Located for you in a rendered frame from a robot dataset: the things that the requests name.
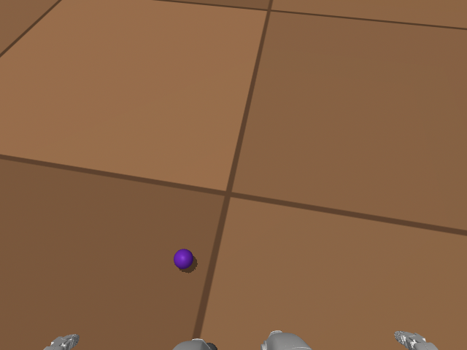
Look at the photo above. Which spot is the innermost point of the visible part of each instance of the left robot hand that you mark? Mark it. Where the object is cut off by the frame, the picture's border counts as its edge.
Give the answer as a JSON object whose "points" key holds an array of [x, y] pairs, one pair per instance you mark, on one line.
{"points": [[64, 343]]}

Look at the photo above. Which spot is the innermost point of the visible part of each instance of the right robot hand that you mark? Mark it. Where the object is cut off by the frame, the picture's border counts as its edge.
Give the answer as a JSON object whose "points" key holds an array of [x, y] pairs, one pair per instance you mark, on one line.
{"points": [[413, 341]]}

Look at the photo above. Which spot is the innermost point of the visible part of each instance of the ball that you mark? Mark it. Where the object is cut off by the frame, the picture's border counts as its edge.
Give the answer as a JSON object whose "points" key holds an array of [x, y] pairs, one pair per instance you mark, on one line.
{"points": [[183, 259]]}

